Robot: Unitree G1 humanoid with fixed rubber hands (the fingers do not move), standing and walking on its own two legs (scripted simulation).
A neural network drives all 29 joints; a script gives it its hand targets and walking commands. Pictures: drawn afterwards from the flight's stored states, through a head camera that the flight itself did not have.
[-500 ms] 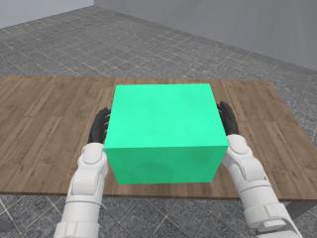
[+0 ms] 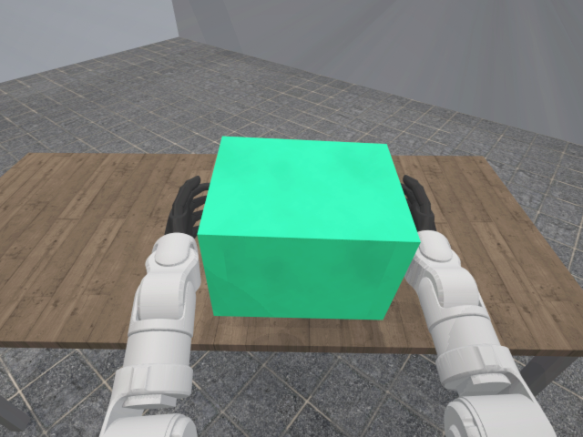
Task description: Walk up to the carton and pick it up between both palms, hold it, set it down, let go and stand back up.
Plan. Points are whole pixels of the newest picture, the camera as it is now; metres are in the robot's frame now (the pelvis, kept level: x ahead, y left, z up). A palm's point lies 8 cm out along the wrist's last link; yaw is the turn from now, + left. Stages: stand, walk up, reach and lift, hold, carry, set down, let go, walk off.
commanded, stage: reach and lift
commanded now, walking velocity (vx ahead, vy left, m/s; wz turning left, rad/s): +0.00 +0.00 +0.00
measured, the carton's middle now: (302, 227) +0.37 -0.01 +0.14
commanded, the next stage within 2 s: hold in 0.84 s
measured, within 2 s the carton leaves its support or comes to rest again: neither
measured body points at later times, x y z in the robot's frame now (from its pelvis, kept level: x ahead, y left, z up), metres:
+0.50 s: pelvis +0.01 +0.00 +0.00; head -0.02 +0.02 +0.45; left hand +0.38 +0.17 +0.14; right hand +0.39 -0.16 +0.14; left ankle +0.03 +0.12 -0.75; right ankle +0.03 -0.11 -0.75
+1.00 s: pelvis +0.02 +0.00 +0.00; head -0.02 +0.02 +0.45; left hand +0.37 +0.17 +0.16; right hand +0.38 -0.16 +0.16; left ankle +0.03 +0.12 -0.75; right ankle +0.03 -0.11 -0.75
